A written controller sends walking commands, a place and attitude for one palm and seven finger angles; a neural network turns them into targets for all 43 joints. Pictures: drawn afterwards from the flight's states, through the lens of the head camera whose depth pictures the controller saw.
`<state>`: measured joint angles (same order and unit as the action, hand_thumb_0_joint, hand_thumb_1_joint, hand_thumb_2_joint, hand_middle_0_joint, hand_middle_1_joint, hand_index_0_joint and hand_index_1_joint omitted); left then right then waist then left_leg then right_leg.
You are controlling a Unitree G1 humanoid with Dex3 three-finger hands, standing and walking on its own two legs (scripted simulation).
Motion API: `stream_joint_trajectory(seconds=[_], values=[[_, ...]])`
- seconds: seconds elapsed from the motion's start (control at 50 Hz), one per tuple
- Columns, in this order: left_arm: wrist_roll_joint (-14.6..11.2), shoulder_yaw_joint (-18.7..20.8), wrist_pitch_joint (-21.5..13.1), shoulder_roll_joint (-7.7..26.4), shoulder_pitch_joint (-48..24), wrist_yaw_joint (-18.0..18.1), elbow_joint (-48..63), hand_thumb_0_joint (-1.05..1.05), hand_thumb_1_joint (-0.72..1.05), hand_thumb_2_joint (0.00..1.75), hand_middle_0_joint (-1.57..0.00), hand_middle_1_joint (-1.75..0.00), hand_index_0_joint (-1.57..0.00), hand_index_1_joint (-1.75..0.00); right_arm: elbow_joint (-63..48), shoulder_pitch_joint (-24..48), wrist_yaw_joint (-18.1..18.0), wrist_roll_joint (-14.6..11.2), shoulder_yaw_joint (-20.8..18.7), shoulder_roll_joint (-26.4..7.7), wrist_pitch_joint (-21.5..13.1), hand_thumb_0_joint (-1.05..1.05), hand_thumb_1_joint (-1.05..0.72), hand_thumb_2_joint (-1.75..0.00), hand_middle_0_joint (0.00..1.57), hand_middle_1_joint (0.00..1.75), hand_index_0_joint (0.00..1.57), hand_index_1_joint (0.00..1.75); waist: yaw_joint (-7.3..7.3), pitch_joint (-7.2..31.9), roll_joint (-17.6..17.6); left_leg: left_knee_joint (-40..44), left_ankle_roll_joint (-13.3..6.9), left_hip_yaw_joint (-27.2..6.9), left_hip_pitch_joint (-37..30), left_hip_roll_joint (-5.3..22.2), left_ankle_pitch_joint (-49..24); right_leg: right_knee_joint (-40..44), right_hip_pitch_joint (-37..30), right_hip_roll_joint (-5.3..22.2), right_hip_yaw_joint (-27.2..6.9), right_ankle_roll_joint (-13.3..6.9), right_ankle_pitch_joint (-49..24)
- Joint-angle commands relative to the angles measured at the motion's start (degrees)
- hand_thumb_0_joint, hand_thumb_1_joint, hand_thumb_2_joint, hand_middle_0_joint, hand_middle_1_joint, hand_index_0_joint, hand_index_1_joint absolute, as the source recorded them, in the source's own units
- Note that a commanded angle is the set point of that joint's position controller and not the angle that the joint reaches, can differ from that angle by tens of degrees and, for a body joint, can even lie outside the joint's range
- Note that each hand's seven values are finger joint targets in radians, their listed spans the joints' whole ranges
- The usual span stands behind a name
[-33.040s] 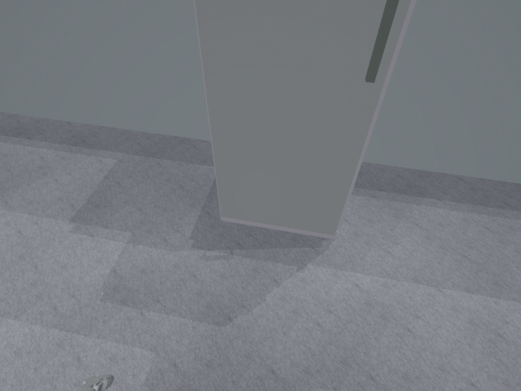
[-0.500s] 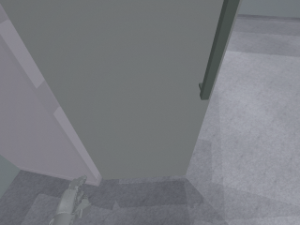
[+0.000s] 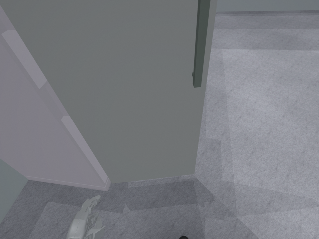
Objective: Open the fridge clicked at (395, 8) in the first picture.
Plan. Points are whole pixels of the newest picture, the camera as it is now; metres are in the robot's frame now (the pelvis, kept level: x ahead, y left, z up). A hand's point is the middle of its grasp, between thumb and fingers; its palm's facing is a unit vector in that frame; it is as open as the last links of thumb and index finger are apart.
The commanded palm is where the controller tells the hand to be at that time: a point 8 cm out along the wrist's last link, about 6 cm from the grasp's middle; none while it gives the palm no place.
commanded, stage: step back with the hand held close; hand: right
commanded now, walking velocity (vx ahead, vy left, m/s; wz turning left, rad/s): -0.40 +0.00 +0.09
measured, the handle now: (198, 41) +0.57 -0.10 +0.22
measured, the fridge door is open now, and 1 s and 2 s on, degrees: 75 75 75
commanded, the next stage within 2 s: stop stepping back and stand still in 0.08 s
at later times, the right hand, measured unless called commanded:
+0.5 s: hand out of the picture +0.11 -0.29 +0.19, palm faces +0.26 +0.87 -0.43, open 7.4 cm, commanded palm +0.07 -0.34 +0.18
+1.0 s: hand out of the picture +0.04 -0.33 +0.19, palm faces +0.40 +0.76 -0.51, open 7.4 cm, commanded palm -0.01 -0.38 +0.18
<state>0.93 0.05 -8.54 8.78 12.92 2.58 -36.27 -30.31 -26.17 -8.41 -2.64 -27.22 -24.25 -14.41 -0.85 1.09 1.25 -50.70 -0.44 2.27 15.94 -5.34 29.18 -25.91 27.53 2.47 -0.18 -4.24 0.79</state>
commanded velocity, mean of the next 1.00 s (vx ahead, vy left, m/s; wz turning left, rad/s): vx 0.09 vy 0.08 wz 0.00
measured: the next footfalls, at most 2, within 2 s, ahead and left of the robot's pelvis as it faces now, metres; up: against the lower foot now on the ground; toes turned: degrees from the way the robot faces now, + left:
left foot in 0.10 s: -0.11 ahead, +0.13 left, +0.00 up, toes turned +5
right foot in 0.24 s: +0.08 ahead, -0.06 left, +0.00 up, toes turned +5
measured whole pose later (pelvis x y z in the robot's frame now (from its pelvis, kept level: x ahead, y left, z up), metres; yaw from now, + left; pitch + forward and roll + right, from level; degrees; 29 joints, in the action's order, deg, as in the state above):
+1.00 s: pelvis -0.15 -0.08 -0.02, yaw +1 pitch -1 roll +1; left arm 1.3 -2.2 -6.6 7.5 16.4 1.8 -37.7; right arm -35.2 -31.8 -7.7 -1.7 -27.3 -28.8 -13.5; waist -0.1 -0.2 -1.8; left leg -38.1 -4.3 4.8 18.9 -1.7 18.3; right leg -59.1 28.4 3.5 -2.2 0.3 28.3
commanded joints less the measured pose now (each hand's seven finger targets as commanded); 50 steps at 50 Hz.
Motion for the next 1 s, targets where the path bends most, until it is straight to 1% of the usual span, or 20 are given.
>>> stream_joint_trajectory(seconds=[0.0, 0.08, 0.14, 0.18, 0.22, 0.26, 0.3, 0.36, 0.42, 0.48, 0.52, 0.58, 0.64, 0.68, 0.72, 0.76, 0.86, 0.88, 0.92, 0.98], values=[[0.38, 3.47, -2.83, 9.92, -4.97, 0.18, 7.50, 0.00, 0.90, 0.90, -0.20, -0.30, -0.20, -0.30, -12.33, 0.05, 0.04, -1.44, -1.28, -7.51, -3.07, 0.00, -0.90, -0.90, 0.20, 0.30, 0.20, 0.30, -0.43, 10.14, 13.87, 25.87, -2.77, 2.43, -6.50, 0.29, 2.11, 17.80, -11.78, 9.20, -9.79, 6.79, 24.81], [0.58, 2.66, -0.30, 8.12, -7.74, 1.50, 6.14, 0.00, 0.90, 0.90, -0.20, -0.30, -0.20, -0.30, -11.95, 4.92, -0.51, -0.94, -4.72, -14.84, -4.46, 0.00, -0.90, -0.90, 0.20, 0.30, 0.20, 0.30, -1.14, 3.35, -12.18, 41.80, -10.25, -18.97, 8.89, 27.28, -32.53, -30.68, -9.42, -2.58, 0.89, 7.43, 22.87], [-0.65, 1.84, -1.78, 7.67, -9.16, 1.82, 7.77, 0.00, 0.90, 0.90, -0.20, -0.30, -0.20, -0.30, -10.03, 11.44, 1.28, 0.41, -3.32, -13.04, -4.14, 0.00, -0.90, -0.90, 0.20, 0.30, 0.20, 0.30, -0.53, 8.80, -21.75, 26.31, -6.19, -5.04, -7.26, 19.14, -62.31, -25.11, -2.79, -3.35, 1.79, 6.01, 19.92], [-1.40, 1.45, -0.76, 9.05, -7.72, 3.59, 8.07, 0.00, 0.90, 0.90, -0.20, -0.30, -0.20, -0.30, -5.33, 4.25, 1.39, -0.65, -3.77, -11.00, -0.74, 0.00, -0.90, -0.90, 0.20, 0.30, 0.20, 0.30, 1.83, 6.12, -10.53, 14.52, -1.86, 1.36, -3.27, 12.86, -56.38, -4.04, -15.73, -4.49, 4.22, 5.01, 2.53], [-0.83, 2.65, -2.13, 11.86, -7.70, 2.38, 9.45, 0.00, 0.90, 0.90, -0.20, -0.30, -0.20, -0.30, -10.16, 2.63, 1.94, -1.43, -3.02, -10.42, -0.53, 0.00, -0.90, -0.90, 0.20, 0.30, 0.20, 0.30, 0.16, 10.98, 20.30, -7.02, 1.07, -1.98, 8.87, 1.86, 1.86, 6.36, -28.33, 12.89, -16.74, -0.38, -33.30], [-1.07, 3.28, -3.86, 11.87, -5.13, 0.64, 7.88, 0.00, 0.90, 0.90, -0.20, -0.30, -0.20, -0.30, -11.60, 8.77, 1.76, -1.67, -2.54, -9.97, -1.94, 0.00, -0.90, -0.90, 0.20, 0.30, 0.20, 0.30, 1.14, 4.83, 8.35, -12.19, -0.10, -8.75, 5.87, 0.13, 6.60, 14.75, -14.21, 14.42, -23.82, -3.01, 7.97], [-0.53, 2.96, -4.42, 10.12, -5.96, 0.55, 9.34, 0.00, 0.90, 0.90, -0.20, -0.30, -0.20, -0.30, -14.05, 1.06, 0.81, -1.57, -5.36, -11.62, -0.65, 0.00, -0.90, -0.90, 0.20, 0.30, 0.20, 0.30, -0.11, 6.66, 6.09, -7.05, -0.14, -5.41, 5.73, 2.34, -0.57, 21.89, -13.67, 12.63, -22.97, 5.74, 30.44], [-0.07, 2.97, -3.32, 9.76, -6.83, -0.33, 10.36, 0.00, 0.90, 0.90, -0.20, -0.30, -0.20, -0.30, -21.01, -6.90, 0.35, -0.28, -5.56, -10.97, -0.17, 0.00, -0.90, -0.90, 0.20, 0.30, 0.20, 0.30, -1.09, 5.90, 17.89, -3.05, -0.58, 1.63, -3.49, -1.52, -7.28, 28.42, -6.12, 6.54, -11.07, 14.93, 40.24], [0.37, 3.04, -2.13, 8.74, -5.11, -0.14, 10.35, 0.00, 0.90, 0.90, -0.20, -0.30, -0.20, -0.30, -19.26, -10.17, -0.47, 0.45, -4.53, -10.07, 1.03, 0.00, -0.90, -0.90, 0.20, 0.30, 0.20, 0.30, -1.18, 3.96, 19.78, 6.16, -1.25, 6.65, -12.60, -2.92, -3.38, 28.48, -0.50, 3.79, -3.68, 12.34, 36.41], [0.80, 3.99, -1.13, 9.41, -3.37, 1.26, 9.27, 0.00, 0.90, 0.90, -0.20, -0.30, -0.20, -0.30, -14.76, -9.32, -1.30, 0.39, -5.63, -12.02, 2.28, 0.00, -0.90, -0.90, 0.20, 0.30, 0.20, 0.30, -1.75, 7.03, 6.67, 24.77, -4.12, 7.86, -19.86, -1.11, 1.31, 14.96, -3.93, 1.25, 1.60, 11.94, 27.87], [-1.54, 5.31, 0.37, 10.58, -1.95, 1.51, 7.44, 0.00, 0.90, 0.90, -0.20, -0.30, -0.20, -0.30, -13.45, -5.41, -0.95, 0.06, -5.02, -11.13, 3.40, 0.00, -0.90, -0.90, 0.20, 0.30, 0.20, 0.30, -0.65, 5.34, -21.27, 34.39, -11.81, -10.19, 4.76, 20.15, -6.10, -37.69, -10.07, -2.91, -1.96, 7.52, 25.72], [0.52, 2.43, 1.11, 9.33, -4.43, 0.39, 7.30, 0.00, 0.90, 0.90, -0.20, -0.30, -0.20, -0.30, -13.24, 13.00, -1.31, -1.05, -9.61, -18.30, 3.10, 0.00, -0.90, -0.90, 0.20, 0.30, 0.20, 0.30, 4.87, -2.54, -13.63, 40.58, -15.75, -23.40, 23.52, 31.09, 11.34, -52.29, -2.14, 5.17, -9.81, 5.41, 22.63], [-0.86, 4.21, 0.87, 11.19, -7.89, 2.65, 6.89, 0.00, 0.90, 0.90, -0.20, -0.30, -0.20, -0.30, -4.30, 17.36, 0.29, 0.87, 3.25, -7.42, 4.02, 0.00, -0.90, -0.90, 0.20, 0.30, 0.20, 0.30, 3.06, -5.81, -7.96, 32.77, -8.37, -11.06, 24.21, 18.67, 22.11, -23.80, -14.48, 2.24, 1.47, 3.23, 24.02], [-0.19, 2.32, -0.62, 11.11, -5.75, 4.00, 5.86, 0.00, 0.90, 0.90, -0.20, -0.30, -0.20, -0.30, -7.45, 18.05, -0.22, 1.31, 4.74, -6.87, 3.03, 0.00, -0.90, -0.90, 0.20, 0.30, 0.20, 0.30, 3.71, -7.07, 16.20, 12.51, -5.99, -2.20, 22.36, 10.57, 14.52, -2.29, -19.56, 0.05, 0.12, 2.20, 31.46], [0.44, 1.29, -2.97, 10.73, -5.59, 2.29, 7.45, 0.00, 0.90, 0.90, -0.20, -0.30, -0.20, -0.30, -15.71, 22.08, -0.85, 1.84, 3.56, -8.15, -0.39, 0.00, -0.90, -0.90, 0.20, 0.30, 0.20, 0.30, 3.48, -11.02, 35.56, -15.81, -1.52, -1.15, 26.03, 2.67, 5.94, 20.12, -9.81, 18.85, -37.31, -5.22, 47.11], [0.21, 2.93, -3.27, 9.84, -3.80, 0.94, 7.39, 0.00, 0.90, 0.90, -0.20, -0.30, -0.20, -0.30, -13.06, 10.44, -0.27, 1.69, -3.97, -13.16, -2.11, 0.00, -0.90, -0.90, 0.20, 0.30, 0.20, 0.30, 1.35, -4.81, 9.18, -14.35, -0.92, -3.75, 15.88, 5.88, -2.66, 16.01, -6.05, 17.73, -28.81, -7.03, 39.57], [0.40, 2.28, -1.84, 9.03, -6.03, -0.23, 10.56, 0.00, 0.90, 0.90, -0.20, -0.30, -0.20, -0.30, -17.01, -5.05, -1.10, 0.51, -7.58, -12.57, -1.21, 0.00, -0.90, -0.90, 0.20, 0.30, 0.20, 0.30, -0.61, 2.70, 13.31, 12.11, -1.15, 4.24, -17.20, 2.08, -4.14, 4.99, 10.83, 9.06, -5.94, -0.09, 41.62], [0.43, 2.23, -1.23, 8.62, -6.09, -0.15, 10.63, 0.00, 0.90, 0.90, -0.20, -0.30, -0.20, -0.30, -14.49, -6.93, -1.43, 0.92, -7.97, -12.58, -0.67, 0.00, -0.90, -0.90, 0.20, 0.30, 0.20, 0.30, -1.41, 3.62, 8.39, 18.03, -3.16, -0.03, -21.08, 3.73, 0.41, -6.14, 14.42, 5.51, -2.10, 1.58, 40.53], [-0.39, 2.95, -0.70, 7.96, -6.68, 0.46, 10.51, 0.00, 0.90, 0.90, -0.20, -0.30, -0.20, -0.30, -11.36, -2.59, -1.59, 0.26, -8.64, -13.43, 0.37, 0.00, -0.90, -0.90, 0.20, 0.30, 0.20, 0.30, -0.90, 1.28, -15.83, 39.65, -13.44, -39.55, -9.42, 25.29, 13.81, -41.41, 18.65, -3.18, 1.57, 4.34, 33.44], [0.45, 1.95, -1.60, 7.93, -1.92, 0.82, 5.70, 0.00, 0.90, 0.90, -0.20, -0.30, -0.20, -0.30, -4.17, 0.07, -2.17, 0.34, -9.31, -12.49, -1.22, 0.00, -0.90, -0.90, 0.20, 0.30, 0.20, 0.30, 1.96, 3.81, -3.65, 34.71, -13.12, -28.92, -5.39, 23.12, -7.59, -41.72, 10.70, 1.16, -1.55, 4.64, 24.01]])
